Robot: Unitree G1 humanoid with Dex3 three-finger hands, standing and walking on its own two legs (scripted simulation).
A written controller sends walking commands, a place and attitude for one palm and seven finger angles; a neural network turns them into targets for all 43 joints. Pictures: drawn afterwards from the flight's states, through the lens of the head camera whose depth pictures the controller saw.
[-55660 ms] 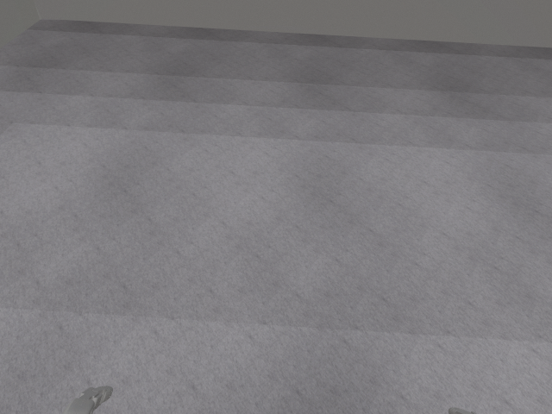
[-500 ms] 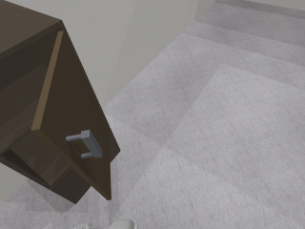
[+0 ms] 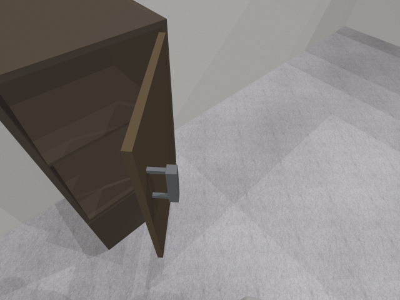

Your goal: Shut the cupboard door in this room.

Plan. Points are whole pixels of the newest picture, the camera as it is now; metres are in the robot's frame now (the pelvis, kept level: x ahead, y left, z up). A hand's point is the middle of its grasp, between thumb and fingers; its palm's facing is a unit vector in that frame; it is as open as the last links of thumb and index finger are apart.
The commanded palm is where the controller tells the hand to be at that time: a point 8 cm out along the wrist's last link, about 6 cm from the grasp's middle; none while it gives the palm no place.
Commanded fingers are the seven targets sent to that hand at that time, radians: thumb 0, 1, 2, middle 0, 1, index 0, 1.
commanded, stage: stand and wait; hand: left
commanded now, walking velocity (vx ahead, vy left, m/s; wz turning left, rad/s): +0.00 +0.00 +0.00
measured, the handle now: (163, 184) +0.35 +0.11 +0.00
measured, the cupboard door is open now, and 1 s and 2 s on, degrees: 44 44 44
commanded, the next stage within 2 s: turn or walk to find it in 0.24 s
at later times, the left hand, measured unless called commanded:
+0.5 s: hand out of the picture +0.02 +0.15 -0.17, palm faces +0.15 -0.96 -0.23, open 7.3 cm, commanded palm none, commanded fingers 0.00 0.90 0.90 -0.20 -0.30 -0.20 -0.30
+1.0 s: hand out of the picture -0.02 +0.14 -0.17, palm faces +0.17 -0.96 -0.22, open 7.3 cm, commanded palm none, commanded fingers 0.00 0.90 0.90 -0.20 -0.30 -0.20 -0.30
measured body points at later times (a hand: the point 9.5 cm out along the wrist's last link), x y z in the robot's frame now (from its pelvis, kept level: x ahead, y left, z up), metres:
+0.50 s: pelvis +0.00 -0.04 +0.00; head +0.03 -0.05 +0.44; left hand +0.01 +0.20 -0.15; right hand +0.02 -0.27 -0.17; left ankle -0.04 +0.09 -0.72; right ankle +0.02 -0.13 -0.74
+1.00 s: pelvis +0.01 -0.03 -0.01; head +0.03 -0.06 +0.44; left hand -0.03 +0.19 -0.15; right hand +0.08 -0.26 -0.17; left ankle -0.03 +0.09 -0.74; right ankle +0.01 -0.15 -0.74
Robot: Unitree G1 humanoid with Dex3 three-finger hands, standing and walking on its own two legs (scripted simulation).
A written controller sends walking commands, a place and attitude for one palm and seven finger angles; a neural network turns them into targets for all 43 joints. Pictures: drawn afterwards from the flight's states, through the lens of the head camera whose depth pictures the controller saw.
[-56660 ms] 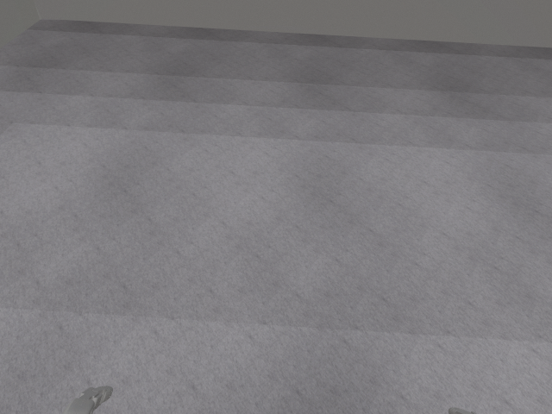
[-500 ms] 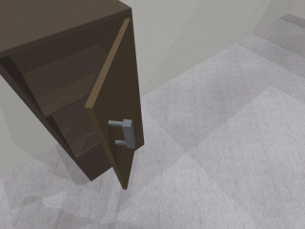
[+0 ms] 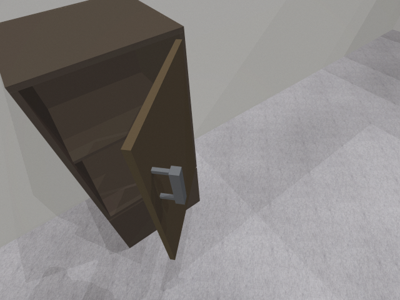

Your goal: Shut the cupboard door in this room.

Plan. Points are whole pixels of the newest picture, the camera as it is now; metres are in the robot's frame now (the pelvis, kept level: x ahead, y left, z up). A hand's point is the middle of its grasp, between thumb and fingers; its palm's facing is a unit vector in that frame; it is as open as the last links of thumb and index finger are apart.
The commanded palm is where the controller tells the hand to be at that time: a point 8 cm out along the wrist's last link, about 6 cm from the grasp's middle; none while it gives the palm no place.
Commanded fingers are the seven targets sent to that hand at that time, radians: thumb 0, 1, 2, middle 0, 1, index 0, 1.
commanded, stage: look at it before walking up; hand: left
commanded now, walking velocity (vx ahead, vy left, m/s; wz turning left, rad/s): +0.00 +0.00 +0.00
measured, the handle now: (169, 185) +0.35 +0.10 +0.01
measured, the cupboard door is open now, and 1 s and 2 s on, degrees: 44 44 67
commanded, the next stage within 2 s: walk to a spot facing it in 0.38 s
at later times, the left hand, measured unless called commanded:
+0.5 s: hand out of the picture +0.03 +0.16 -0.17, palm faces +0.03 -0.97 -0.22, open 7.3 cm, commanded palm none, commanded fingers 0.00 0.90 0.90 -0.20 -0.30 -0.20 -0.30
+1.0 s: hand out of the picture +0.12 +0.16 -0.17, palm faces -0.17 -0.94 -0.31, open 7.4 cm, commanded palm none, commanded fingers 0.00 0.90 0.90 -0.20 -0.30 -0.20 -0.30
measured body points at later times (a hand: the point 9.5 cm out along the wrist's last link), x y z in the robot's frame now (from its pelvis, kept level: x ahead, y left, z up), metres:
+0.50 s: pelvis +0.02 -0.02 +0.00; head +0.04 -0.03 +0.45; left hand +0.03 +0.21 -0.15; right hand +0.01 -0.23 -0.17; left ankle -0.02 +0.13 -0.74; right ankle -0.02 -0.11 -0.74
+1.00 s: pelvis +0.00 -0.04 -0.02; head +0.04 -0.08 +0.42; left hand +0.12 +0.21 -0.15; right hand +0.00 -0.29 -0.19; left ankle -0.02 +0.13 -0.71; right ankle +0.00 -0.12 -0.74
